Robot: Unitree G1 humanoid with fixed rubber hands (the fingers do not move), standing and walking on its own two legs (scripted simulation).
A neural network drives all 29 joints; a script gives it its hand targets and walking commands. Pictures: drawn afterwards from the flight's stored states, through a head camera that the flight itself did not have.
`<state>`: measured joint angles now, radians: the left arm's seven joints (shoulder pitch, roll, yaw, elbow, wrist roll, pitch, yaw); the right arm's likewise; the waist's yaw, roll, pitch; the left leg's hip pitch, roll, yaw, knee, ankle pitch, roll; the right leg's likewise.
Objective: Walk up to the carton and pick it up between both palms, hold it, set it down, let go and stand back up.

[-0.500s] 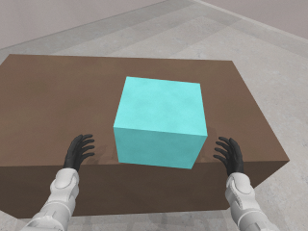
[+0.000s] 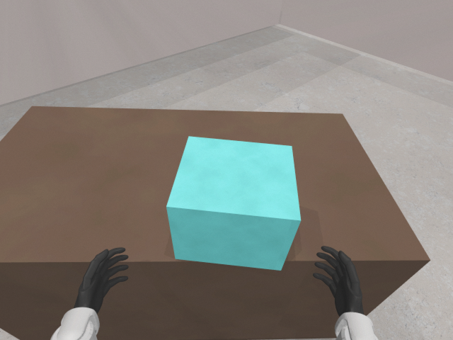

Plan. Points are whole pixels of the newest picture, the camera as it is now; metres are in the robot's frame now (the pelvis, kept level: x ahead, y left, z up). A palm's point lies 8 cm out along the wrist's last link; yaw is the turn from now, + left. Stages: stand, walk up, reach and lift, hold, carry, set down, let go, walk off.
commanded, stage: set down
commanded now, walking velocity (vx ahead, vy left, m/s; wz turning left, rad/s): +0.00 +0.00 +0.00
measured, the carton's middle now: (233, 202) +0.45 +0.00 -0.02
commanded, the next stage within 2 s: let go in 1.54 s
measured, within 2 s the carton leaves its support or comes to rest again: neither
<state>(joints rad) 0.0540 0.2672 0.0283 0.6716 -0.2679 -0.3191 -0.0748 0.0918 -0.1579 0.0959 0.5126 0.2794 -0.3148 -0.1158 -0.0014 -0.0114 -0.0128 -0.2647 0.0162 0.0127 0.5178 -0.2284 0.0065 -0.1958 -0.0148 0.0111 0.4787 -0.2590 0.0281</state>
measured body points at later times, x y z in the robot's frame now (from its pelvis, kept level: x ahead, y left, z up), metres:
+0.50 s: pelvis +0.00 +0.00 +0.00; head -0.02 +0.01 +0.45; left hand +0.20 +0.25 -0.05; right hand +0.22 -0.20 -0.03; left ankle +0.03 +0.11 -0.74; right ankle +0.00 -0.14 -0.74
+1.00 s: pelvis +0.01 -0.01 +0.00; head +0.00 -0.01 +0.45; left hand +0.20 +0.24 -0.06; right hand +0.21 -0.21 -0.05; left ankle +0.03 +0.11 -0.74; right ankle +0.00 -0.14 -0.74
